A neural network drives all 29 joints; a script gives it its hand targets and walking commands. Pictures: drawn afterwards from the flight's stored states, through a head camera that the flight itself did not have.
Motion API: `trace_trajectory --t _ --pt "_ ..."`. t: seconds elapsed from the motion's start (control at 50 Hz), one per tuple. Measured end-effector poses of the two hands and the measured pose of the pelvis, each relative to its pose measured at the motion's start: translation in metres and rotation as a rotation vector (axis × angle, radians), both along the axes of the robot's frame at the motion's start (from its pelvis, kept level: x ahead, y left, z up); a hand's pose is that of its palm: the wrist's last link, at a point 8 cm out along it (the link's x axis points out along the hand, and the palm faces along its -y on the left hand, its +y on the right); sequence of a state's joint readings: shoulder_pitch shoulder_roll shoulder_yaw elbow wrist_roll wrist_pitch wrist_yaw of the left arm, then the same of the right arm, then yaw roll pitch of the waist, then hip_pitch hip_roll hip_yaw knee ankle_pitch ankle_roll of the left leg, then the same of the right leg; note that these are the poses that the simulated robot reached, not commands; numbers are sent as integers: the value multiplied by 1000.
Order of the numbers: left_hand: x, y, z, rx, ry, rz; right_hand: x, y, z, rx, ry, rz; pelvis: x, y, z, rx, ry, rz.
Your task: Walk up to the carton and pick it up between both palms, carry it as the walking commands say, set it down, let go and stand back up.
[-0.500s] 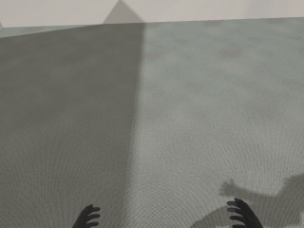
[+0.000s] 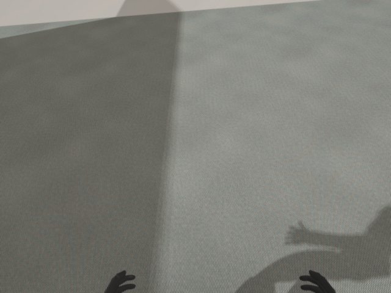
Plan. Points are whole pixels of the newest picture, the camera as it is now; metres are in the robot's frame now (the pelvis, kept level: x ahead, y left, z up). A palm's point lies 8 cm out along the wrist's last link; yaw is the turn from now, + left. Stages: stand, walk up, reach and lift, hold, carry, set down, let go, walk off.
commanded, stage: stand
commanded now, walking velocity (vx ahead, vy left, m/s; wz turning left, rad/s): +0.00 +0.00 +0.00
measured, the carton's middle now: out of the picture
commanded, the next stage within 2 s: walk up in 0.54 s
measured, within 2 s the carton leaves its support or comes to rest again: neither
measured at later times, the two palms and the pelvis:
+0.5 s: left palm out of the picture +0.12 +0.22 -0.10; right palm out of the picture +0.11 -0.25 -0.12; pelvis +0.02 -0.01 +0.00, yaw +1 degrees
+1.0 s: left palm out of the picture +0.03 +0.29 -0.10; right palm out of the picture +0.06 -0.25 -0.10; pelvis -0.01 +0.01 +0.01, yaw -7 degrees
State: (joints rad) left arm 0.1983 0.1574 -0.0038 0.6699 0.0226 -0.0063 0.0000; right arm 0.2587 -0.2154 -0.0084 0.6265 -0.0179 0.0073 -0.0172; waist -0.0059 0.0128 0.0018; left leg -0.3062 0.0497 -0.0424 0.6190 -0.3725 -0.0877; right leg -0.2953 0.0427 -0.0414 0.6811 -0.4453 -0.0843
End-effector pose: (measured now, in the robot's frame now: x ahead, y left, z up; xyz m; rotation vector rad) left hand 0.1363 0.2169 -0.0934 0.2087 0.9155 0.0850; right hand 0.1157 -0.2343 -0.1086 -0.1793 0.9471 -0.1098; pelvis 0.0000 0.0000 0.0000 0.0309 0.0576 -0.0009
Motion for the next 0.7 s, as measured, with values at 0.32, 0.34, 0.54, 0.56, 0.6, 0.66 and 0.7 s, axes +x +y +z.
trace_trajectory --t 0.32,0.34,0.54,0.56,0.6,0.66,0.7 --pt "6 3 -2 59 39 40 1 -16 -16 3 100 -15 19 -17 -2 3 -4 9" --pt "3 4 -3 60 45 43 1 -18 -15 -4 99 -15 19 -16 -2 0 -4 10" --pt "-21 7 -10 34 125 40 -14 -13 -14 -8 147 -34 19 -10 3 -6 -29 6" --pt "-21 8 -9 35 126 40 -17 -13 -14 -8 156 -35 19 -10 4 -5 -29 5" --pt "-19 7 -7 37 116 49 -23 -15 -15 -14 168 -35 18 -9 5 -6 -33 4" --pt "-19 10 -5 50 115 59 -29 -18 -14 -14 167 -39 16 -10 7 -5 -41 4" --pt "-21 14 -4 61 120 66 -32 -19 -14 -18 170 -44 13 -11 8 -8 -48 7"
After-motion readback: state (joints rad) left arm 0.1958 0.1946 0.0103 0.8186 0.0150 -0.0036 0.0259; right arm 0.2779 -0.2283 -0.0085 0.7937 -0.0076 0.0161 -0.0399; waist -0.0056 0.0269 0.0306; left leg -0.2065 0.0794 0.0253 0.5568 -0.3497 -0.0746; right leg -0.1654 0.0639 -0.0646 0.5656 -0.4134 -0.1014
